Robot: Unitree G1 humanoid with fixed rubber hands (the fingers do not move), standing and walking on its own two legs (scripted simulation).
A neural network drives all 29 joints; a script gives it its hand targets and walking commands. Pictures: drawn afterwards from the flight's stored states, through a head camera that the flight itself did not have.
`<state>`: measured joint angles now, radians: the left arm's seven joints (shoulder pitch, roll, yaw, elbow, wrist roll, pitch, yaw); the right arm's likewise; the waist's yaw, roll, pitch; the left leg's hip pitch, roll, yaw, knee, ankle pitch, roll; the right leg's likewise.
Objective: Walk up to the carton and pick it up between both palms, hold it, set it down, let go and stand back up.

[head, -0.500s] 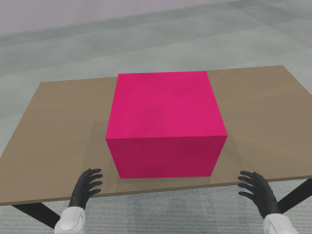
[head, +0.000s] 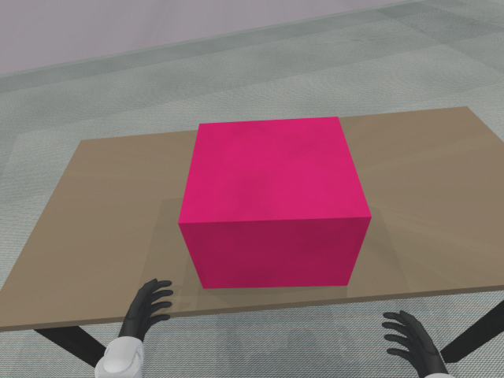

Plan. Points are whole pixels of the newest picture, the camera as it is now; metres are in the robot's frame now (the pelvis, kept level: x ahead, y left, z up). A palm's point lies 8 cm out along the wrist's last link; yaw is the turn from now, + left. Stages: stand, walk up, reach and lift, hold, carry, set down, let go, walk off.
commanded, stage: set down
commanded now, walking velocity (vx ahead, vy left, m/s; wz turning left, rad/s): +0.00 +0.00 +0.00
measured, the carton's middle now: (271, 202) +0.44 +0.02 +0.02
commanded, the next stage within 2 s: let go in 0.22 s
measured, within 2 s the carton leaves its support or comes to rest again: neither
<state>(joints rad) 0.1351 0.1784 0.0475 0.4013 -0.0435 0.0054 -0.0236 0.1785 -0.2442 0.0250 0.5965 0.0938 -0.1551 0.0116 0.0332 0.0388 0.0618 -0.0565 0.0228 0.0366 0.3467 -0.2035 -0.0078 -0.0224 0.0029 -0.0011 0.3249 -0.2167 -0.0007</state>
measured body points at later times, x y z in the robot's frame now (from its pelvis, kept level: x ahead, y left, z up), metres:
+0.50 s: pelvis -0.01 +0.00 +0.00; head -0.04 -0.02 +0.45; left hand +0.22 +0.23 -0.02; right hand +0.17 -0.23 -0.09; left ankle +0.00 +0.12 -0.75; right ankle -0.02 -0.12 -0.75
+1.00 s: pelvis -0.01 -0.01 -0.01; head -0.02 -0.01 +0.44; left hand +0.21 +0.23 -0.03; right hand +0.12 -0.27 -0.10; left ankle +0.00 +0.12 -0.75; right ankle -0.02 -0.12 -0.75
